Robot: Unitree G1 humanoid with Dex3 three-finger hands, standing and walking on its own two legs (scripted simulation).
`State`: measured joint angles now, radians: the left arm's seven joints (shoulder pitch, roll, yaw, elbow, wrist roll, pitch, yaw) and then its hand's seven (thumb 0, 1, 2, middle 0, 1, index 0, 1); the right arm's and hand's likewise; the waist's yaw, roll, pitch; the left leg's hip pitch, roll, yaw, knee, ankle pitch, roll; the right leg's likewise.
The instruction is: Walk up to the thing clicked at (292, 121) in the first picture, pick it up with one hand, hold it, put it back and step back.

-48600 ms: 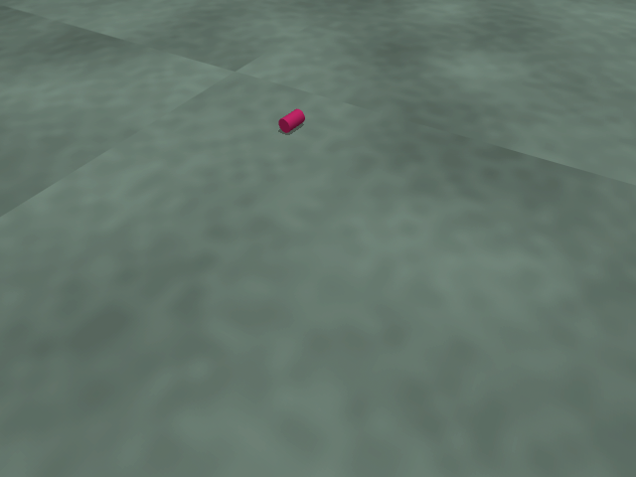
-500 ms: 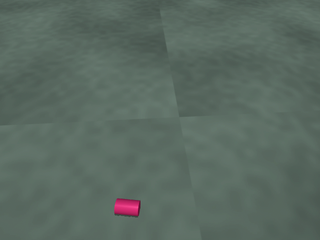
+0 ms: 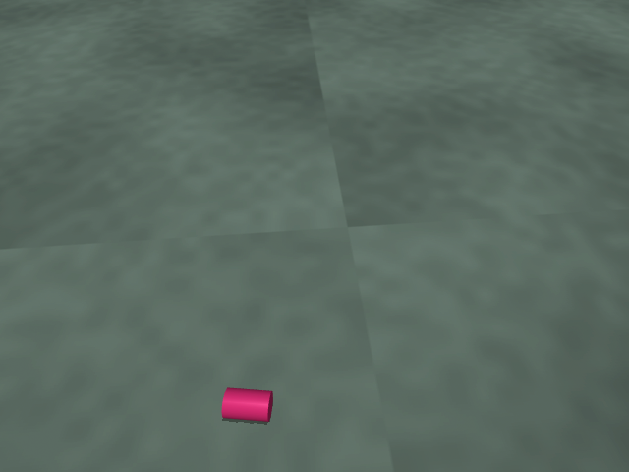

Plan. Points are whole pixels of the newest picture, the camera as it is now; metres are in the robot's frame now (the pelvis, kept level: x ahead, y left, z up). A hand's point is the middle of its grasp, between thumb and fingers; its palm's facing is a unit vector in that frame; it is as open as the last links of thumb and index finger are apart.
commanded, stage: stand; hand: left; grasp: from above
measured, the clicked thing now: (248, 404) +0.44 +0.23 -0.74
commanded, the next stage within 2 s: step back in 1.40 s
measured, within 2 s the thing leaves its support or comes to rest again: neither
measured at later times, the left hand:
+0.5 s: hand out of the picture +0.09 +0.24 -0.16, palm faces +0.01 -0.95 -0.32, open 7.4 cm
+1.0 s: hand out of the picture +0.11 +0.24 -0.15, palm faces +0.00 -0.94 -0.33, open 7.4 cm
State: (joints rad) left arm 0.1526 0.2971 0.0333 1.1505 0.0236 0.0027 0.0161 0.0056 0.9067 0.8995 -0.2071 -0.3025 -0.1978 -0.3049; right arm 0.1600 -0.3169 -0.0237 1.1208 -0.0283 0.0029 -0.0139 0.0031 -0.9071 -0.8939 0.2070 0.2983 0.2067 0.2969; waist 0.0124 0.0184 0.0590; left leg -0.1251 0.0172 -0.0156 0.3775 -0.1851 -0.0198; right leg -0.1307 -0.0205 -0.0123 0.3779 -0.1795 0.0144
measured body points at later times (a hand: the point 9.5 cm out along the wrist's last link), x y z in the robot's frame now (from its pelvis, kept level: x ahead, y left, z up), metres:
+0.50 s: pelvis +0.02 +0.00 +0.00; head +0.03 -0.01 +0.45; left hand +0.09 +0.29 -0.13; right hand +0.08 -0.29 -0.14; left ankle +0.02 +0.13 -0.75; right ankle +0.02 -0.13 -0.75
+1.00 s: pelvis +0.03 +0.00 +0.00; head +0.04 -0.01 +0.45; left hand +0.11 +0.29 -0.13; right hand +0.10 -0.30 -0.14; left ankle +0.02 +0.13 -0.75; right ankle +0.02 -0.13 -0.75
